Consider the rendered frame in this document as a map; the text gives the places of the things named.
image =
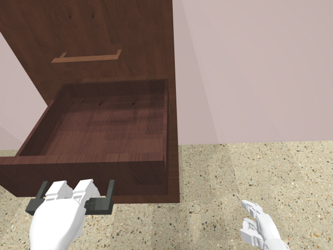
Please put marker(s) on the robot right hand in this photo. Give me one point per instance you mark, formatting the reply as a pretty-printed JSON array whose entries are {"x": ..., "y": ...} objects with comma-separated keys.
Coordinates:
[{"x": 255, "y": 233}]

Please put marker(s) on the drawer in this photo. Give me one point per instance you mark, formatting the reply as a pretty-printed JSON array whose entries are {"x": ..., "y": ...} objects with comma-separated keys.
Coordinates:
[{"x": 114, "y": 130}]

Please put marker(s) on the cabinet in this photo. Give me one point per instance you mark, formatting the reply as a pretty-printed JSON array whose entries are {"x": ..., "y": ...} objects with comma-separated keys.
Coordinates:
[{"x": 140, "y": 31}]

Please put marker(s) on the robot right forearm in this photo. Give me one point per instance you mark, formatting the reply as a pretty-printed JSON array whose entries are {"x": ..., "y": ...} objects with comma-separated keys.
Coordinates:
[{"x": 275, "y": 244}]

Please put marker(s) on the robot left hand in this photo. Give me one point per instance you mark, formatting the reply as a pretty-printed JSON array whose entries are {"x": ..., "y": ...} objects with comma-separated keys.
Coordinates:
[{"x": 59, "y": 220}]

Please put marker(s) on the handle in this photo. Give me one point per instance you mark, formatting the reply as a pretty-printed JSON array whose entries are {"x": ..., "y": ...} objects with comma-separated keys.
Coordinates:
[
  {"x": 94, "y": 206},
  {"x": 86, "y": 63}
]

